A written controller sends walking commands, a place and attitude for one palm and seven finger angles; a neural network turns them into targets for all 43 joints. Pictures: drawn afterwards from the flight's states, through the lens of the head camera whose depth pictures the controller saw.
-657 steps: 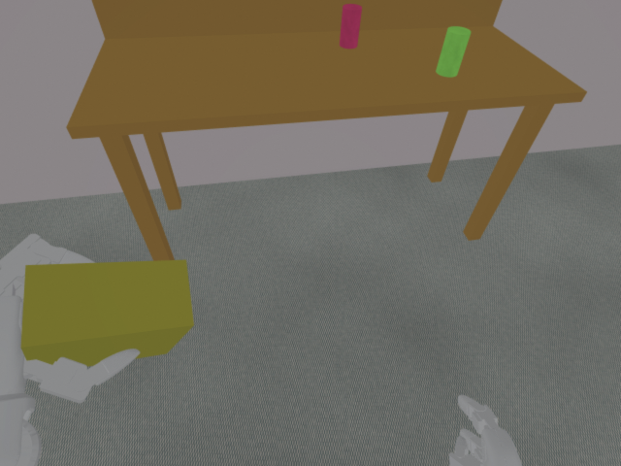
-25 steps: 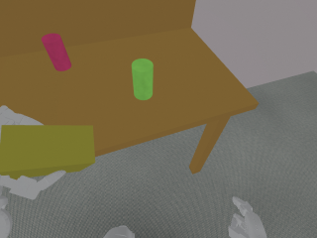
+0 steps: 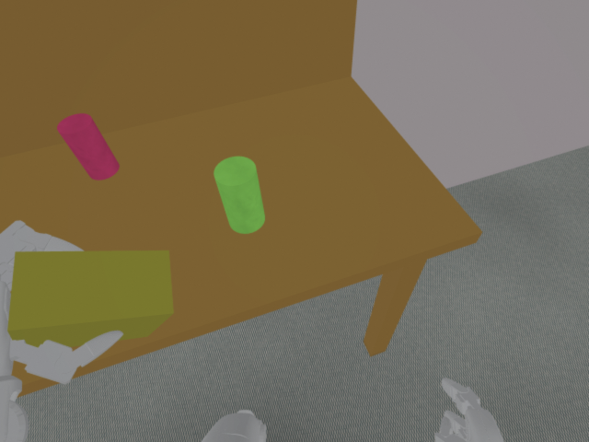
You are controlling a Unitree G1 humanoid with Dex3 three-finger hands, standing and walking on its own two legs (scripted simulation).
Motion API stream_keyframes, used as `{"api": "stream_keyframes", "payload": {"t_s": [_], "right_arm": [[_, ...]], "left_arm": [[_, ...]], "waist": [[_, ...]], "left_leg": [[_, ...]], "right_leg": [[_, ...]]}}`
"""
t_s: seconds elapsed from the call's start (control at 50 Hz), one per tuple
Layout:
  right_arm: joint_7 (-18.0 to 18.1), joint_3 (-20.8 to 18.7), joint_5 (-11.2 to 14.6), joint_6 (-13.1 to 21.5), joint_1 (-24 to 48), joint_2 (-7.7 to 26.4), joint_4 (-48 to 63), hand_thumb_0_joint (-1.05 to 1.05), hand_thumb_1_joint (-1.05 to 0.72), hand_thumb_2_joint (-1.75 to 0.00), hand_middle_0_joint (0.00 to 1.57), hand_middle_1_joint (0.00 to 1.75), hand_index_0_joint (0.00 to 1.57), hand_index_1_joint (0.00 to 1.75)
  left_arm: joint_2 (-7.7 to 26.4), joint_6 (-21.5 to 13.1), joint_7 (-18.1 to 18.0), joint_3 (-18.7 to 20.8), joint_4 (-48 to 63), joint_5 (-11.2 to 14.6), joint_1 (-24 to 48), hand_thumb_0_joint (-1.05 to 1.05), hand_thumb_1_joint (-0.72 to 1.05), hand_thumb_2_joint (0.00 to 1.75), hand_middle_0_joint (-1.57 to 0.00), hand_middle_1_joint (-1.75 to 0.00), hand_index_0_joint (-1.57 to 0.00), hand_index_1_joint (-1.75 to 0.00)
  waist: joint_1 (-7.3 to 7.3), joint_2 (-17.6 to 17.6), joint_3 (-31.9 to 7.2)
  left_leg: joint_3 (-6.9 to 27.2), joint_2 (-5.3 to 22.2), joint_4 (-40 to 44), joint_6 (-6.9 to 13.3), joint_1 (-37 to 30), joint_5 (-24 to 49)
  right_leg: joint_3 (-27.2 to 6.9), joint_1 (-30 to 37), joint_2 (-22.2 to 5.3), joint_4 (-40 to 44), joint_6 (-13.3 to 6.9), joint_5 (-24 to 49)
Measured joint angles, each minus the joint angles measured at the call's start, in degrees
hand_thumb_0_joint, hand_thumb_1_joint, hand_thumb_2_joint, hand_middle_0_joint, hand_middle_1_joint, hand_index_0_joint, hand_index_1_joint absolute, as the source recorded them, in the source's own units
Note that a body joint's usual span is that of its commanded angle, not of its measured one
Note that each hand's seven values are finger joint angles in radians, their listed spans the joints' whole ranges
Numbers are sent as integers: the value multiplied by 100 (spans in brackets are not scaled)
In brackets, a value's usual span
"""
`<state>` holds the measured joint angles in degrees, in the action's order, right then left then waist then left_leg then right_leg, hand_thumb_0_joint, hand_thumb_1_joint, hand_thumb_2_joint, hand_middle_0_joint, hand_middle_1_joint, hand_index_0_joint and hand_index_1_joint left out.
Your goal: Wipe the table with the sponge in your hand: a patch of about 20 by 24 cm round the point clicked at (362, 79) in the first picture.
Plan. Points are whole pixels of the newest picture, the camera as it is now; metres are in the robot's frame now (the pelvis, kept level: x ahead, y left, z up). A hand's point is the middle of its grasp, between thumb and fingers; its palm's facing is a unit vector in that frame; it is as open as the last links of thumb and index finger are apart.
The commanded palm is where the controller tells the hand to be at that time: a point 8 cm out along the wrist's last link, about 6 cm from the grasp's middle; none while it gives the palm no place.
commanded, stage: shuffle to correct the standing spot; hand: left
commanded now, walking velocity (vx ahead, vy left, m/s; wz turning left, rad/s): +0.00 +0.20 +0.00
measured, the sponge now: (116, 300) +0.23 +0.21 +0.13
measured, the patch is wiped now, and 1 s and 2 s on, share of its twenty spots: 0.00 0.00 0.00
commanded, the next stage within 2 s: come to a stop and stand still in 0.20 s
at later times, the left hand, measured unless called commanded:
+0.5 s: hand (47, 259) +0.25 +0.26 +0.19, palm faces +0.39 -0.78 -0.48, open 10.7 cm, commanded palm +0.19 +0.30 +0.17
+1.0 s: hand out of the picture +0.25 +0.38 +0.17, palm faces +0.40 -0.82 -0.41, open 10.7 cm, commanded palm +0.18 +0.38 +0.17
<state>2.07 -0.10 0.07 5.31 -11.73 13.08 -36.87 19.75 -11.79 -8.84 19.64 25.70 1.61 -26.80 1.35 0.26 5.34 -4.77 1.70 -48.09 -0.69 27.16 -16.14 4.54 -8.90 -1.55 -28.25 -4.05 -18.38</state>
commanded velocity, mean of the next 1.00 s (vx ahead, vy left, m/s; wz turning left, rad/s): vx -0.01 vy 0.05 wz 0.00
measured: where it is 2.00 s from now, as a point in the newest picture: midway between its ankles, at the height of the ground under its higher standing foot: outside the picture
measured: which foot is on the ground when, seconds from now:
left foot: up 0.00-0.12, down 0.14-1.00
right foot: down 0.00-0.86, up 0.88-1.00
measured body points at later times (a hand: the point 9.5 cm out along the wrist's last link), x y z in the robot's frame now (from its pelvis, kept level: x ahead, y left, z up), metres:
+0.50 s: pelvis +0.03 +0.02 -0.01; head +0.05 +0.00 +0.44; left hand +0.22 +0.30 +0.21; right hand +0.18 -0.20 -0.11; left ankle +0.05 +0.17 -0.71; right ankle +0.03 -0.06 -0.74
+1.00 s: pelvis +0.00 +0.12 -0.01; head +0.06 +0.17 +0.43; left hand +0.23 +0.42 +0.19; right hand +0.17 -0.11 -0.08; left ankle +0.05 +0.18 -0.74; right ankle +0.00 -0.04 -0.73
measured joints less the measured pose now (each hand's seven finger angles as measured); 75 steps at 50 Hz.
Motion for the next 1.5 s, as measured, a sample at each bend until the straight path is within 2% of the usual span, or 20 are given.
{"api": "stream_keyframes", "payload": {"t_s": [0.14,0.24,0.32,0.36,0.46,0.5,0.54,0.58,0.62,0.66,0.74,0.8,0.92,1.0,1.1,1.18,1.26,1.34,1.42,1.5], "right_arm": [[-28,-154,69,-2,164,106,321,2,-91,-89,20,30,20,30],[2,-199,96,46,399,-46,444,1,-91,-89,20,30,20,30],[45,-30,80,113,369,-143,509,1,-91,-89,20,30,20,30],[55,36,88,97,316,-100,476,1,-91,-89,20,30,20,30],[-5,122,86,15,57,-165,112,1,-91,-89,21,30,20,30],[168,219,165,69,-272,-142,243,1,-91,-89,21,30,20,30],[114,291,122,214,-398,-51,296,1,-91,-89,21,30,20,30],[2,256,71,271,-307,44,191,1,-90,-89,21,30,20,30],[-140,164,70,230,-233,119,196,2,-90,-89,21,30,20,30],[-307,46,119,306,-265,249,317,2,-90,-89,21,30,20,30],[-487,-79,122,537,-405,427,364,2,-91,-89,21,30,20,30],[-431,-28,54,566,-409,263,164,2,-91,-89,20,30,20,30],[-554,150,-156,638,-268,-5,118,2,-91,-89,20,30,20,30],[-721,192,-193,741,-55,-95,240,2,-90,-89,21,30,20,30],[-794,251,-208,642,186,-254,407,1,-90,-89,21,30,20,30],[-686,254,-175,397,355,-237,550,1,-90,-89,21,30,20,30],[-597,257,-20,197,257,-207,579,1,-90,-89,21,30,20,30],[-515,201,58,180,-86,-93,493,1,-90,-89,21,30,20,30],[-403,105,97,280,-342,80,343,1,-90,-89,21,30,20,30],[-344,77,125,360,-332,132,283,2,-90,-89,21,30,20,30]], "left_arm": [[166,11,-23,126,448,100,-137,0,-54,101,-67,-134,-69,-133],[460,67,-6,189,310,141,43,0,-54,101,-67,-134,-69,-133],[590,328,-32,226,248,138,121,0,-54,101,-67,-134,-69,-133],[511,368,-37,208,363,147,59,0,-54,101,-67,-134,-69,-133],[150,350,-45,126,728,233,-302,0,-54,101,-67,-134,-69,-133],[654,135,107,166,387,154,338,0,-54,101,-67,-134,-69,-133],[1095,-70,110,496,-36,53,1156,0,-54,101,-67,-134,-69,-133],[1297,-190,75,795,-564,21,1908,0,-54,101,-67,-134,-69,-133],[1268,-224,35,944,-933,93,2176,0,-54,101,-67,-134,-69,-133],[1079,-238,4,889,-869,209,1792,0,-54,101,-67,-134,-69,-133],[562,-508,111,264,-75,282,285,0,-54,101,-67,-134,-69,-133],[656,-692,232,-29,237,171,-157,0,-54,101,-67,-134,-69,-133],[1277,-561,87,408,7,39,581,0,-54,101,-68,-134,-69,-132],[1099,-450,-27,601,305,77,804,0,-54,101,-68,-134,-69,-132],[833,-535,68,410,710,66,655,0,-54,101,-68,-134,-69,-132],[809,-483,232,335,303,158,687,0,-54,101,-68,-133,-69,-132],[941,-357,343,468,37,403,422,0,-54,101,-68,-133,-69,-132],[782,-309,367,431,121,495,23,0,-54,101,-68,-133,-69,-132],[510,-253,340,139,128,366,95,0,-54,101,-68,-133,-69,-132],[555,-184,289,51,89,337,300,0,-54,101,-68,-133,-69,-132]], "waist": [[-91,35,17],[-206,147,-63],[-246,86,-54],[-268,-162,3],[-7,66,-118],[184,173,-159],[221,64,-197],[144,-76,-158],[90,-84,-77],[25,-92,-4],[-65,-3,-15],[-32,422,68],[187,797,189],[245,695,120],[253,624,-66],[96,233,-52],[-31,66,-31],[18,188,-131],[137,211,-169],[141,191,-122]], "left_leg": [[-325,-174,1807,185,-897,1266],[-425,-255,1560,224,-934,380],[-329,-246,1339,183,-766,361],[-121,-108,1016,140,-624,97],[155,-292,-344,-97,-351,-768],[363,-269,447,80,-550,-334],[632,44,1260,165,-756,249],[793,244,1337,-133,-748,29],[786,231,999,-66,-595,-97],[772,65,561,48,-465,-83],[588,-152,990,136,-759,-136],[507,-315,1234,208,-899,-163],[510,-500,1402,366,-801,122],[375,-590,1489,474,-695,248],[96,-747,1751,570,-604,489],[156,-667,1806,526,-466,699],[287,-525,1723,352,-402,765],[306,-501,1730,435,-437,808],[363,-539,1915,355,-486,842],[395,-552,1884,249,-411,596]], "right_leg": [[-194,59,-51,-567,162,-482],[-445,-896,-106,-2467,435,-1208],[-158,-998,-194,-1649,438,-669],[63,-886,-51,-1428,199,-309],[-88,-729,-97,-841,81,-75],[-40,-742,-156,-640,153,62],[121,-936,-11,-778,133,27],[245,-1065,126,-937,100,-48],[184,-1058,157,-876,86,27],[36,-1013,144,-768,182,125],[-263,-968,108,-700,431,183],[-347,-917,-57,-656,563,199],[-274,-1020,-238,-788,368,-52],[-285,-1047,-257,-1056,318,-198],[-215,-899,-233,-1043,304,-279],[-38,-771,-124,-589,464,-90],[90,-693,30,-382,432,201],[116,-675,57,-416,393,220],[188,-681,20,-435,343,-15],[261,-662,0,-232,308,475]]}}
